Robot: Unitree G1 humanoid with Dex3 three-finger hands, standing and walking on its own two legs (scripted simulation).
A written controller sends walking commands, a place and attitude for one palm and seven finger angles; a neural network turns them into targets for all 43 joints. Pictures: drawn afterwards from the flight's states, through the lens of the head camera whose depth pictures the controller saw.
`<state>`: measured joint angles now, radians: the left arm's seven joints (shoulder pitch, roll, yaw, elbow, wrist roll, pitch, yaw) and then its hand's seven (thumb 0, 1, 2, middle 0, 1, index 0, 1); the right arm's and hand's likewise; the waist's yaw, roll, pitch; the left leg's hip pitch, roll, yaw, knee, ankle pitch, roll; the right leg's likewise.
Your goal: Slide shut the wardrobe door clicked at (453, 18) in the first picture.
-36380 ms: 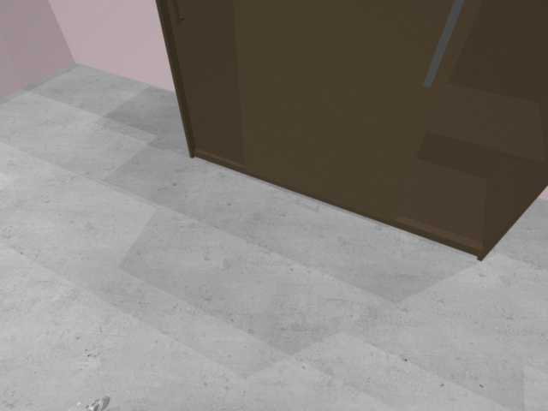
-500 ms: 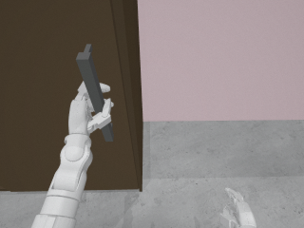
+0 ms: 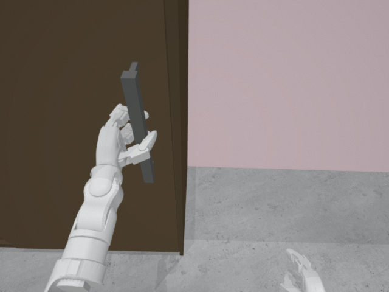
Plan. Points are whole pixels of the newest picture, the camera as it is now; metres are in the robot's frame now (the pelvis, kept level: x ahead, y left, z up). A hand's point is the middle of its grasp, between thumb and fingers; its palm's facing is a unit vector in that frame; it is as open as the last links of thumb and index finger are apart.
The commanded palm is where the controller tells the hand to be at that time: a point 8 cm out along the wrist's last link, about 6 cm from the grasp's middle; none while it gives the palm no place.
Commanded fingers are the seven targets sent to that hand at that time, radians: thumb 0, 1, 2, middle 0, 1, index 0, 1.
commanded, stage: loosen the grip on the handle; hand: left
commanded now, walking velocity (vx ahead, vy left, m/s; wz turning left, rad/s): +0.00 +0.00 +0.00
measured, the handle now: (143, 131) +0.40 +0.16 +0.12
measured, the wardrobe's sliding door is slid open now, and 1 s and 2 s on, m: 0.00 0.00 0.00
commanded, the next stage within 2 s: slip the hand off the handle in 0.44 s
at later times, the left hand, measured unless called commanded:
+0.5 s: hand (148, 147) +0.36 +0.14 +0.12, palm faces +0.12 -0.99 -0.08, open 14.4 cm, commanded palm +0.33 +0.19 +0.13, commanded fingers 0.00 -0.55 0.20 -0.25 -1.15 -0.25 -1.15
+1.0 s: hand (117, 150) +0.35 +0.20 +0.12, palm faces +0.16 -0.98 -0.11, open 14.7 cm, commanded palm +0.31 +0.25 +0.12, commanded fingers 0.00 -0.55 0.20 -0.25 -1.15 -0.25 -1.15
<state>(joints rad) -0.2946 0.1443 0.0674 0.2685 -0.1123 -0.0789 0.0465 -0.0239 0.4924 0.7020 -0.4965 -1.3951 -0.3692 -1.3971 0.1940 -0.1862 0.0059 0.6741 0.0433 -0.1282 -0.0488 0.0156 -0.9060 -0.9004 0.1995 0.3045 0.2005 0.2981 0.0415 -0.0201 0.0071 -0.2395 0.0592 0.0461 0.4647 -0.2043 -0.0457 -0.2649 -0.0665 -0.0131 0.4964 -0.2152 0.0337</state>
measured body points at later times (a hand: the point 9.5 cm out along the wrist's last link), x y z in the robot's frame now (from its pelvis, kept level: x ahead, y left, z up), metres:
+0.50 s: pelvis +0.01 -0.01 -0.01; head +0.02 -0.02 +0.44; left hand +0.34 +0.19 +0.13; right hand +0.15 -0.25 -0.11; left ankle +0.02 +0.15 -0.74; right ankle +0.03 -0.14 -0.74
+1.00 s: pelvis +0.04 +0.00 -0.01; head +0.04 -0.01 +0.44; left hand +0.33 +0.25 +0.12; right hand +0.22 -0.22 -0.09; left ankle +0.02 +0.15 -0.74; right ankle +0.03 -0.14 -0.74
